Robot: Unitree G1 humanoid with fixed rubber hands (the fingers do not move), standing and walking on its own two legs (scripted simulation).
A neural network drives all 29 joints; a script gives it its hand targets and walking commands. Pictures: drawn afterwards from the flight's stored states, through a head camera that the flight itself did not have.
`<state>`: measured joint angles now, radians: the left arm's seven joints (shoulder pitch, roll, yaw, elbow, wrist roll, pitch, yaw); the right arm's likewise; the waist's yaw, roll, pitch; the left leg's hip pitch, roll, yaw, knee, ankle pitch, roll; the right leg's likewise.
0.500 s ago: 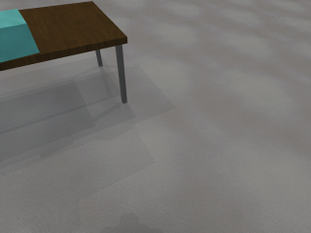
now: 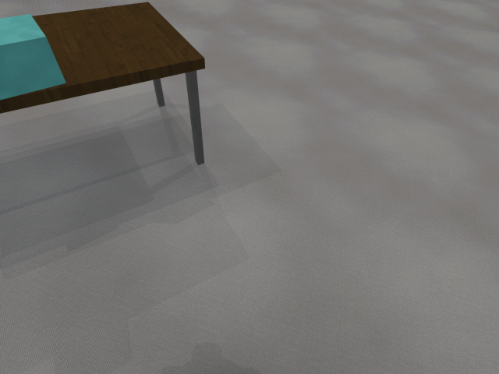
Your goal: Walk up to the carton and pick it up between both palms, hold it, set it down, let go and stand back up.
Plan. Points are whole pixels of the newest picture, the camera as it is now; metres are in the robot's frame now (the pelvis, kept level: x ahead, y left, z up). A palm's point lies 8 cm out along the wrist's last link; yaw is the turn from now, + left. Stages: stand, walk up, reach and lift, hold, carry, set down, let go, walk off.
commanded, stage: stand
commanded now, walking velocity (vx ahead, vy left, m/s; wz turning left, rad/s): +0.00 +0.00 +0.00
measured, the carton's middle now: (13, 55) +1.09 +0.86 -0.05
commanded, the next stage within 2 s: walk up in 0.46 s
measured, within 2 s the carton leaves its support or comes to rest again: neither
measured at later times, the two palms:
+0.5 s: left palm out of the picture -0.04 +0.18 -0.15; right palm out of the picture -0.03 -0.20 -0.15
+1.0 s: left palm out of the picture +0.03 +0.34 -0.19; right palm out of the picture +0.14 -0.20 -0.15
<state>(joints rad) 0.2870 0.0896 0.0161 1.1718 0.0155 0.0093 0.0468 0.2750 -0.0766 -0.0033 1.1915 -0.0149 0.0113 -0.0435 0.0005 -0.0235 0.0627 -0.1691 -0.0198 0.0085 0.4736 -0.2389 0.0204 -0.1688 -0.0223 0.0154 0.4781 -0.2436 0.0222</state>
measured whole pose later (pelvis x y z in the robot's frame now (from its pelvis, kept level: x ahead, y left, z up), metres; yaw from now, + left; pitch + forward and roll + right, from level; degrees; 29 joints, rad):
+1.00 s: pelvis +0.07 +0.08 -0.04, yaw +18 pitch -4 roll -1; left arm 0.26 0.28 0.06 0.98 0.09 0.00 0.02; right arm 0.37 -0.28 -0.08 0.97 -0.03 -0.02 0.04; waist -0.04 -0.06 0.07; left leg -0.43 0.09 0.06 0.88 -0.35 -0.01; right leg -0.15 -0.20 -0.14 0.91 -0.60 -0.01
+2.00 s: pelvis +0.41 +0.35 -0.02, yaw +34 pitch -4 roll +1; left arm 0.31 0.21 0.02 0.77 0.04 -0.02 -0.03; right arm 0.33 -0.17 0.00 0.87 -0.04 -0.04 0.01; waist -0.04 -0.04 0.10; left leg -0.19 0.00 0.13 0.65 -0.39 0.06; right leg -0.50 -0.08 -0.04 0.79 -0.30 -0.01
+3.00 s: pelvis +0.60 +0.59 -0.01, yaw +34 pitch -2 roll +0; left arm 0.15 0.15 -0.03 0.89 0.01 -0.01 0.00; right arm 0.20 -0.16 0.04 0.93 0.00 0.00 -0.01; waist -0.01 -0.01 0.07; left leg -0.21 0.04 0.15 0.62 -0.36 0.03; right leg -0.32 0.00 -0.03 0.63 -0.27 -0.02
